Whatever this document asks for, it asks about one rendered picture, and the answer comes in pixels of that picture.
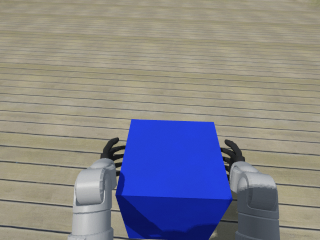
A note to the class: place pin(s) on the left robot hand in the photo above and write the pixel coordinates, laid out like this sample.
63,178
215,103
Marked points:
109,150

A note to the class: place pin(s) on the right robot hand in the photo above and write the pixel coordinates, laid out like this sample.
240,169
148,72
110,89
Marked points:
235,155

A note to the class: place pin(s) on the robot left forearm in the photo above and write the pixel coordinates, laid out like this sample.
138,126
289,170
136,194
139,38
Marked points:
92,202

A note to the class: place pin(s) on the carton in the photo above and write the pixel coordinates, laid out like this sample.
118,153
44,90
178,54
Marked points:
173,183

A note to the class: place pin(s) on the robot right forearm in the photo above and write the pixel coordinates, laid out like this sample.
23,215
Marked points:
257,203

